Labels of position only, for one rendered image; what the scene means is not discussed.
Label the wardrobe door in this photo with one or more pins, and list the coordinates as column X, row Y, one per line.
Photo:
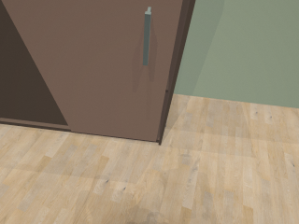
column 24, row 94
column 90, row 55

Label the handle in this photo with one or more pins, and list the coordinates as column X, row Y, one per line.
column 146, row 43

